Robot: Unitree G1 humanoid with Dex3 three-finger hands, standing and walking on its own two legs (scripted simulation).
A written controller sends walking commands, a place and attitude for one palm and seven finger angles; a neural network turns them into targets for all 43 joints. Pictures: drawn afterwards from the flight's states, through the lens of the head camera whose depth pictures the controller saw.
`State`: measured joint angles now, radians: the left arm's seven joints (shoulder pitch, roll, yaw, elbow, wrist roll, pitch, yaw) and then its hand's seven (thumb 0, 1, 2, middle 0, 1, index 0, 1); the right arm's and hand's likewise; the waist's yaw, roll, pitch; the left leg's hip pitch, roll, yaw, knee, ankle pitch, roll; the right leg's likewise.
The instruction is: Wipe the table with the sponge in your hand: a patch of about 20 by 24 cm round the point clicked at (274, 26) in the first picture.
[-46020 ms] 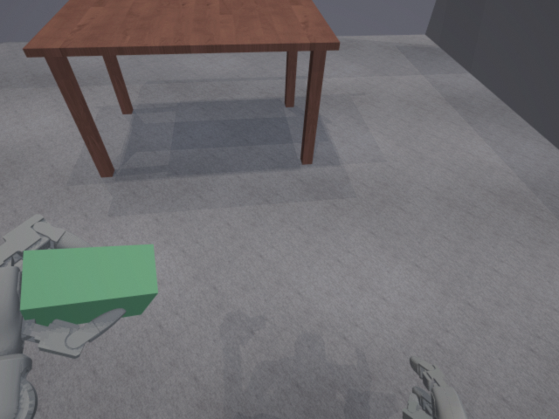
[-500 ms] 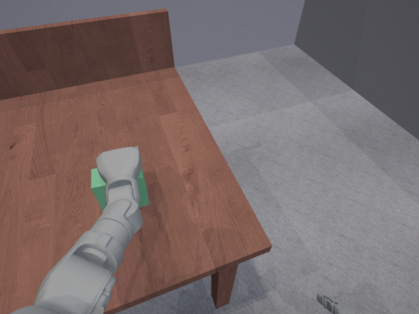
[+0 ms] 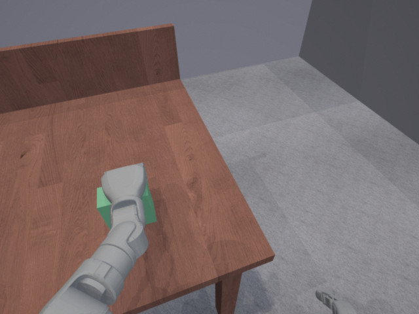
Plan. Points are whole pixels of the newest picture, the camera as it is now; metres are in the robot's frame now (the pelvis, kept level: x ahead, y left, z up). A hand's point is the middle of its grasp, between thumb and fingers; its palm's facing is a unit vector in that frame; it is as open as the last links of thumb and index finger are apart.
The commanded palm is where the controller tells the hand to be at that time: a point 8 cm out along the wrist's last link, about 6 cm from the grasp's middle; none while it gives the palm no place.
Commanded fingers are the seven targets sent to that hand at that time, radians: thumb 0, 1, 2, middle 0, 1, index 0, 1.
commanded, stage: wipe back along the middle lane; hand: left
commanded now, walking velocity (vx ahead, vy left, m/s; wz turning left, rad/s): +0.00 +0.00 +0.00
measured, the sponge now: (130, 210) +0.35 +0.22 -0.03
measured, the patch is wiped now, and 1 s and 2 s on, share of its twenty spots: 0.50 0.60 0.65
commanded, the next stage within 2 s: slide across to the third lane in 1.00 s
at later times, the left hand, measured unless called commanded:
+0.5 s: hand (134, 214) +0.31 +0.19 +0.01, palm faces -0.02 -0.06 -1.00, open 9.6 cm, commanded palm +0.25 +0.17 +0.04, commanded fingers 0.00 0.10 1.30 -1.20 -1.60 -1.20 -1.60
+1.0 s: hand (137, 221) +0.30 +0.18 +0.01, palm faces -0.02 -0.05 -1.00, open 9.6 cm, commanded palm +0.25 +0.16 +0.03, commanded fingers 0.00 0.10 1.30 -1.20 -1.60 -1.20 -1.60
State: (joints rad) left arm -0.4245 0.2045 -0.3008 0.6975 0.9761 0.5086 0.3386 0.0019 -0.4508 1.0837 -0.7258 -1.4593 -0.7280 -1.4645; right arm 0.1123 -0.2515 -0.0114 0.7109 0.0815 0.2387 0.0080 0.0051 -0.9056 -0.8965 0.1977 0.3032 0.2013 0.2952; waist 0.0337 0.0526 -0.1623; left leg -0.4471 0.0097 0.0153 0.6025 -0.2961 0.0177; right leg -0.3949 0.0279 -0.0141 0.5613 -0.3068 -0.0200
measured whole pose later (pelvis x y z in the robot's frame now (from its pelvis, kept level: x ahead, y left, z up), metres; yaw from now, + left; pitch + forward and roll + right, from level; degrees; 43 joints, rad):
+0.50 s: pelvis +0.00 +0.00 +0.00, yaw +1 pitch +5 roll -1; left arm -0.23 0.18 -0.40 0.42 1.01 0.56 0.28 0.01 -0.45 1.08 -0.72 -1.46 -0.73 -1.47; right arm 0.01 -0.23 0.02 0.64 0.09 0.24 0.04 0.00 -0.91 -0.90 0.20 0.30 0.20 0.30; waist 0.08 0.06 -0.14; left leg -0.39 0.00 0.01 0.61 -0.31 0.02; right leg -0.34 0.02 -0.02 0.59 -0.33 -0.02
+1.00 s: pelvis -0.01 -0.01 +0.00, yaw +0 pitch +4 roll +0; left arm -0.22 0.19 -0.37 0.43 1.01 0.56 0.29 0.01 -0.45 1.08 -0.72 -1.46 -0.73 -1.46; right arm 0.05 -0.26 0.01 0.67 0.09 0.23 0.02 0.01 -0.91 -0.90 0.20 0.30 0.20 0.30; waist 0.06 0.06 -0.13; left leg -0.40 0.01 0.01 0.62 -0.29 0.00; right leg -0.37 0.03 -0.02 0.61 -0.32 -0.04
